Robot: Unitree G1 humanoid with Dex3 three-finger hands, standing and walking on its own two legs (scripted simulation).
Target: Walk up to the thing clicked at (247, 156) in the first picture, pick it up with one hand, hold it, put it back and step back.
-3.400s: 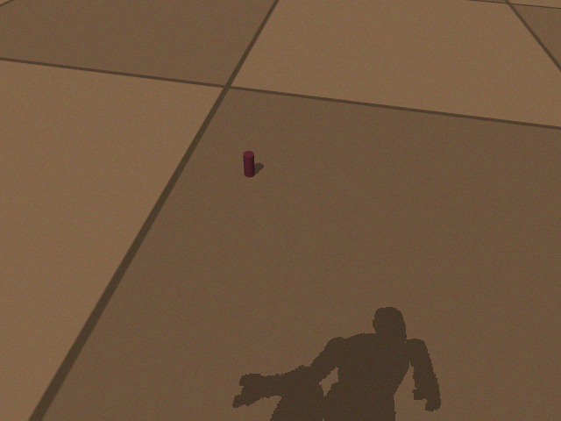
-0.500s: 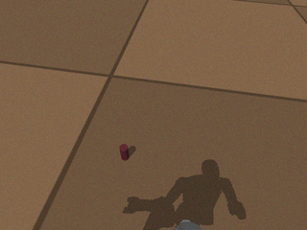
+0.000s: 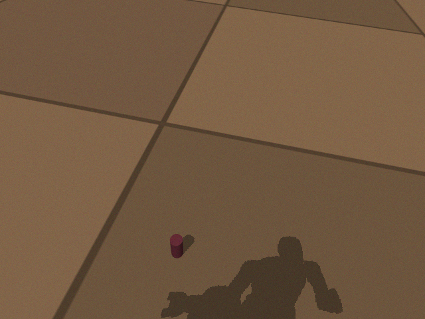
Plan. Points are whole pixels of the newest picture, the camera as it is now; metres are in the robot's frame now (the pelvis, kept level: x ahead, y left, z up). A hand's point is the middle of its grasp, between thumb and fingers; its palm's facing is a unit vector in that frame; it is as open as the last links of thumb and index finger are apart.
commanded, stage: walk up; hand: left
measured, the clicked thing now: (176, 246) +0.56 +0.13 -0.69
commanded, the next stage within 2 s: none
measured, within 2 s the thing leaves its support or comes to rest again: neither
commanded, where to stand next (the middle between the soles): +0.20 +0.00 m, yaw +0 degrees
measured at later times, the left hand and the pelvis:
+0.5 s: hand (99, 286) +0.22 +0.24 -0.13, palm faces -0.07 -0.93 -0.36, open 7.3 cm; pelvis +0.11 -0.01 +0.00, yaw -1 degrees
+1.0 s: hand (92, 287) +0.22 +0.26 -0.14, palm faces -0.01 -0.95 -0.32, open 7.3 cm; pelvis +0.16 +0.00 +0.02, yaw +1 degrees
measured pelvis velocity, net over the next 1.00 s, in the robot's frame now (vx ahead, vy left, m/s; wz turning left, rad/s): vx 0.16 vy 0.00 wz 0.01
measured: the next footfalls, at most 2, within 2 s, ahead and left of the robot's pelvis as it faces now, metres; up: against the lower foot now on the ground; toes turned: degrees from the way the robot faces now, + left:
right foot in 0.36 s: +0.22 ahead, -0.13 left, +0.00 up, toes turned -2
left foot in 0.64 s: +0.21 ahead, +0.12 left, +0.00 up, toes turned +1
